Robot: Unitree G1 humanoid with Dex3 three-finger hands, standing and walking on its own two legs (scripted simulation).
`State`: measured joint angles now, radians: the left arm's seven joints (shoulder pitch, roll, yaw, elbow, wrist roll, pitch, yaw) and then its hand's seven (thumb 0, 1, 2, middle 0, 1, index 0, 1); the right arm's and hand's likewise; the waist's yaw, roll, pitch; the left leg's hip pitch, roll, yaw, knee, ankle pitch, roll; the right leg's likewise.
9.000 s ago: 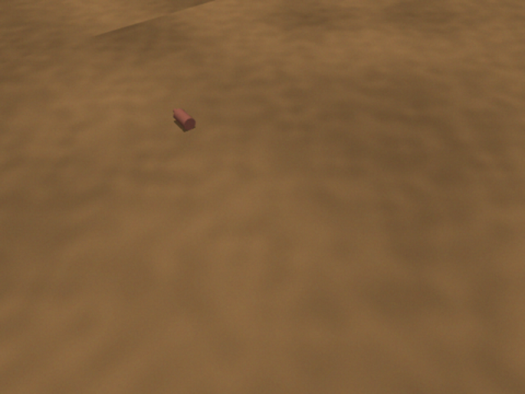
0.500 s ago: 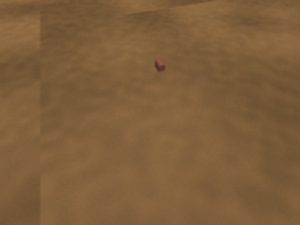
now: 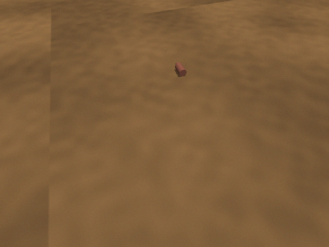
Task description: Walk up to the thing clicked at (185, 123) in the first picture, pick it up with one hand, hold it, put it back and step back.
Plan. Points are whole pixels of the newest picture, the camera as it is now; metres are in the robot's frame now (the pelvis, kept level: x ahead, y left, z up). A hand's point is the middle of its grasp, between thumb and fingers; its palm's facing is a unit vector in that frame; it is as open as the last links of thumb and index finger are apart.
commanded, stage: stand
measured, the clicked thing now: (179, 68) +1.96 -0.09 -0.74
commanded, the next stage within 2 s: none
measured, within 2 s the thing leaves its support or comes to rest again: neither
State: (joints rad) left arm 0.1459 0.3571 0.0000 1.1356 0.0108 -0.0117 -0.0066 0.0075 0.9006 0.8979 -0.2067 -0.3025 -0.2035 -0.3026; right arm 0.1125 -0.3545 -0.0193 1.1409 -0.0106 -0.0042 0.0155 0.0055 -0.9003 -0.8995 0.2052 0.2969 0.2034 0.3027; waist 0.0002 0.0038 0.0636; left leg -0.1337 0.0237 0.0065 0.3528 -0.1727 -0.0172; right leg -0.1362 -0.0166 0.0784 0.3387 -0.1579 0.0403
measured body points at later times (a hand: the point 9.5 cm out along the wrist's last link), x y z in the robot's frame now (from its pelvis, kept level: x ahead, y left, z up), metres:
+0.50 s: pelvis +0.01 +0.00 +0.00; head +0.03 +0.00 +0.45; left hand +0.08 +0.31 -0.13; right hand +0.09 -0.30 -0.13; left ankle +0.01 +0.13 -0.75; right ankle +0.02 -0.15 -0.75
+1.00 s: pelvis +0.02 +0.00 +0.00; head +0.04 +0.00 +0.45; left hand +0.08 +0.31 -0.13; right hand +0.11 -0.30 -0.13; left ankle +0.01 +0.13 -0.75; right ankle +0.02 -0.15 -0.75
